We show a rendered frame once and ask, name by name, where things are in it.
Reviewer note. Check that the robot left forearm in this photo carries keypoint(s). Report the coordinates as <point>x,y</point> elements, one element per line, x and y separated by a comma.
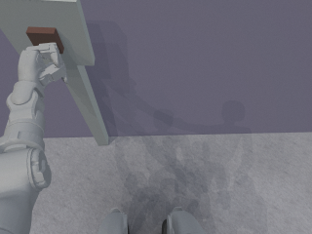
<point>26,125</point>

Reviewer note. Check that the robot right thigh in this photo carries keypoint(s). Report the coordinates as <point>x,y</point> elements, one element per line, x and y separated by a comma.
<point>182,222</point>

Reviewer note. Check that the panel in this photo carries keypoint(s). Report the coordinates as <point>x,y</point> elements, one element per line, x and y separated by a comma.
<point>67,17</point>

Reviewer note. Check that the button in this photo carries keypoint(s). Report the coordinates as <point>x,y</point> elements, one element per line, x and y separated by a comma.
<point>43,35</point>

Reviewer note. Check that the left robot upper arm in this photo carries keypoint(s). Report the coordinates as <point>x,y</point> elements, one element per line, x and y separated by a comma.
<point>23,175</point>

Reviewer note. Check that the left robot hand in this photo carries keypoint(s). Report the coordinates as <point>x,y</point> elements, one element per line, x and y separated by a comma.
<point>32,68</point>

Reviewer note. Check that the robot right shin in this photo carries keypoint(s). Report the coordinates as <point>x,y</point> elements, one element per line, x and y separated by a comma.
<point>175,210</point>

